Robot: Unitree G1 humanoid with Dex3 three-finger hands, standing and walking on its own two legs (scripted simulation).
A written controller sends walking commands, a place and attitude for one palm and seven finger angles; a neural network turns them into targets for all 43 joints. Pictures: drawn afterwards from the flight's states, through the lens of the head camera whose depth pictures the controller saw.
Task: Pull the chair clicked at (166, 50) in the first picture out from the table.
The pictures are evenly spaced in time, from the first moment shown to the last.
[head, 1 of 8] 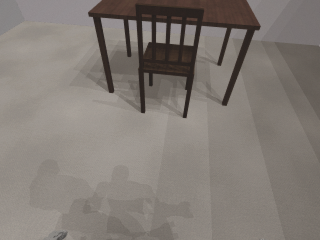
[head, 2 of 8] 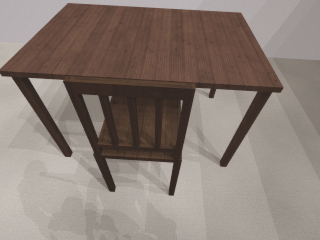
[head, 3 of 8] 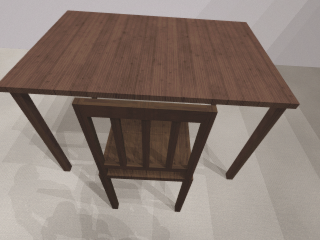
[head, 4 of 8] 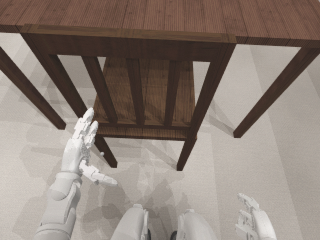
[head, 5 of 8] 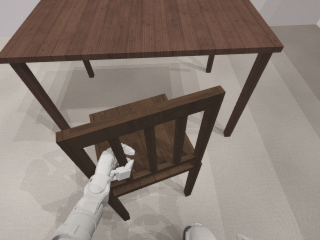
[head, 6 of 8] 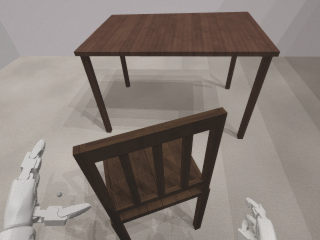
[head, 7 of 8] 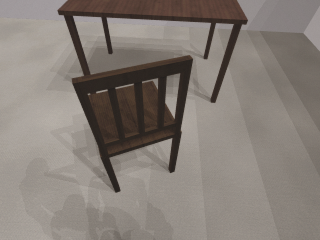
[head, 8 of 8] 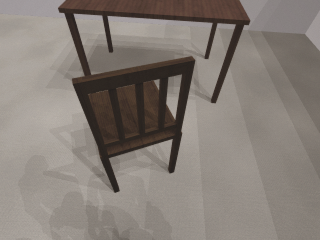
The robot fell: no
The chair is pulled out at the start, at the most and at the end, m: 0.00 0.59 0.58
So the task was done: yes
